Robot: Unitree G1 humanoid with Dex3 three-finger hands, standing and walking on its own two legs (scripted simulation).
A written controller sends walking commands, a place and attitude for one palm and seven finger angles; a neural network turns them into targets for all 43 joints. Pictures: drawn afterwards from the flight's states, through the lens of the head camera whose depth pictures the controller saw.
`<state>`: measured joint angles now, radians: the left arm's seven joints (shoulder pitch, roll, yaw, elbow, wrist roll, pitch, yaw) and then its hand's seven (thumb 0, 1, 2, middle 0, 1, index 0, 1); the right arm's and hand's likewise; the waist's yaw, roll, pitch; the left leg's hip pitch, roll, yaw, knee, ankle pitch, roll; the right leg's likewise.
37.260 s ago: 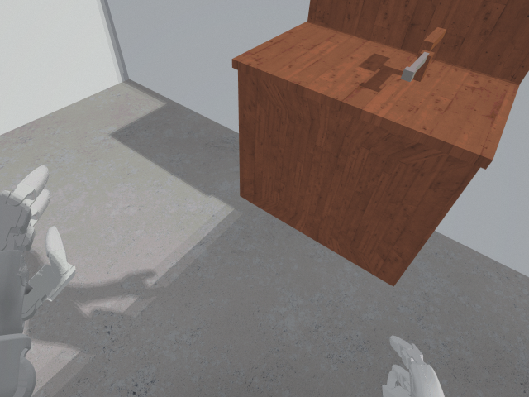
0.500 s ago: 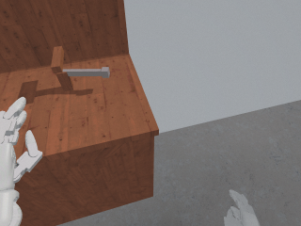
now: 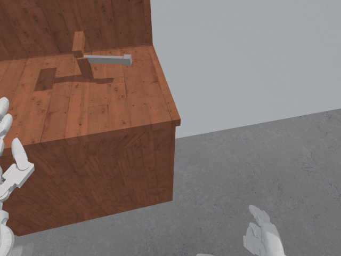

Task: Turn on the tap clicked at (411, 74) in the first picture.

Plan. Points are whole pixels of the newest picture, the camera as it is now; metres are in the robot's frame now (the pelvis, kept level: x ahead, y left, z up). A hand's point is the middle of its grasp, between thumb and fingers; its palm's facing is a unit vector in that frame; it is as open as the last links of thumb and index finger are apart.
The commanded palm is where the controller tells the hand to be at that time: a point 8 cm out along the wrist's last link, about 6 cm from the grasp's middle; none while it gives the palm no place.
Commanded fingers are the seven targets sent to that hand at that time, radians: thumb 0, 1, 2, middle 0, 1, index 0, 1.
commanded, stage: stop stepping back and stand still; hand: left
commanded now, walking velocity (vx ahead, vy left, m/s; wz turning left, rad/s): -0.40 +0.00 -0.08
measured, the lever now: (127, 60) +0.70 +0.22 +0.09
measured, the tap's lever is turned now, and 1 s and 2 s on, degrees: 75 75 75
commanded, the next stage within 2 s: stand and check the lever's angle in 1.34 s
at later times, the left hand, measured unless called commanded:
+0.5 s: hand (61, 221) +0.14 +0.17 +0.18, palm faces +0.34 -0.85 -0.39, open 7.4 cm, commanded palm +0.08 +0.22 +0.19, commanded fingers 0.00 0.90 0.90 -0.20 -0.30 -0.20 -0.30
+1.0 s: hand (83, 227) +0.13 +0.14 +0.17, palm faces +0.32 -0.86 -0.40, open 7.4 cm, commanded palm +0.08 +0.20 +0.19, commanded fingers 0.00 0.90 0.90 -0.20 -0.30 -0.20 -0.30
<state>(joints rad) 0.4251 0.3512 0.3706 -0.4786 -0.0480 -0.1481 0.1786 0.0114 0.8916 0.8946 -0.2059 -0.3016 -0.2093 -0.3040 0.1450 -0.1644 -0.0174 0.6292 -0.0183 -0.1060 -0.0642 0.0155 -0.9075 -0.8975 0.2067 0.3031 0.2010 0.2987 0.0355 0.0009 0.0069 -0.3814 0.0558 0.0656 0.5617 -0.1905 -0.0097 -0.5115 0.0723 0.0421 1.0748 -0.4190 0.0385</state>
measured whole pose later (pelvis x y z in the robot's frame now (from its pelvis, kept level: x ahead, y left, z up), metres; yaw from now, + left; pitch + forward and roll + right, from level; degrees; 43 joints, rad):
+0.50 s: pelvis -0.09 -0.05 +0.02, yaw -3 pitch +1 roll +3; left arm 0.48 0.34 0.30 -0.40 -0.05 -0.17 0.17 0.01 0.89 0.89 -0.21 -0.30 -0.21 -0.30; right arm 0.27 -0.31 -0.07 0.65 0.02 -0.02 -0.06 0.02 -0.91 -0.90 0.20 0.30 0.20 0.30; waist -0.03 -0.01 -0.05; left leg -0.25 -0.03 0.06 0.61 -0.37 0.02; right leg -0.24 0.03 -0.02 0.44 -0.22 -0.09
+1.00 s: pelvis -0.10 -0.07 +0.01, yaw -3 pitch -1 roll +3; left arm 0.45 0.33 0.28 -0.45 -0.04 -0.17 0.14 0.01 0.89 0.89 -0.21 -0.30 -0.21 -0.30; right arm 0.19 -0.19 0.02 0.63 -0.01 -0.08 -0.06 0.02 -0.91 -0.90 0.21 0.30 0.20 0.30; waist 0.01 -0.01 0.04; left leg -0.32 0.00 0.06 0.70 -0.33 0.00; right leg -0.18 0.04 -0.05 0.49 -0.29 -0.10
